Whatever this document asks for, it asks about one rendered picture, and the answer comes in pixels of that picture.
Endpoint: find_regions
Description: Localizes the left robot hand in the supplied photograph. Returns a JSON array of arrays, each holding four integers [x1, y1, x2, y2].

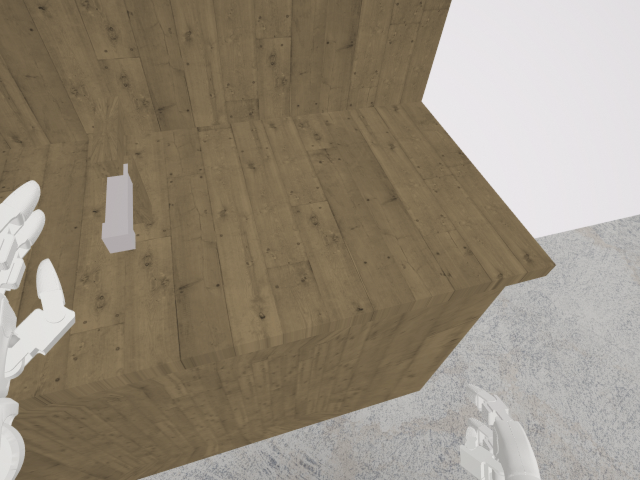
[[0, 180, 75, 398]]

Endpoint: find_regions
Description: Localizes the left robot forearm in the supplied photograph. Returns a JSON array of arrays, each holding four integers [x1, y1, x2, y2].
[[0, 398, 25, 480]]

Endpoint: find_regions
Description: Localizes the counter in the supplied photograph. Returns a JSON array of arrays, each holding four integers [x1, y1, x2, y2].
[[0, 0, 556, 480]]

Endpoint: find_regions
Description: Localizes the tap lever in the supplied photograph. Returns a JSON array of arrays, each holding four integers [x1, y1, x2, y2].
[[102, 164, 136, 254]]

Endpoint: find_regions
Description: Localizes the right robot hand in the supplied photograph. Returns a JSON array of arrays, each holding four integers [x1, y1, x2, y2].
[[460, 384, 541, 480]]

